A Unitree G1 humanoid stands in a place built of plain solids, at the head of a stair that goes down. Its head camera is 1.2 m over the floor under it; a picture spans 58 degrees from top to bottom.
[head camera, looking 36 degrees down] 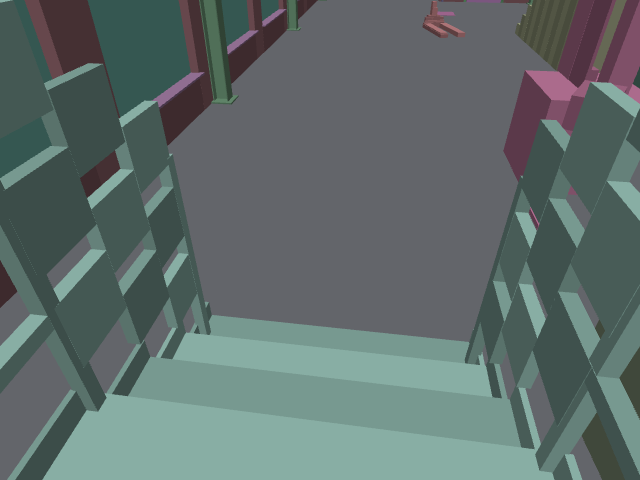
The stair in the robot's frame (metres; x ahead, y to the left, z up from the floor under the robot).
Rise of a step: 0.17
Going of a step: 0.28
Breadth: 1.40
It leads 8 degrees to the right of straight ahead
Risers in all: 4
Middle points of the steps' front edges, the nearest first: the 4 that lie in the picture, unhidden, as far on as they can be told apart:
0.74 0.03 0.00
1.01 -0.01 -0.17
1.29 -0.05 -0.34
1.57 -0.09 -0.51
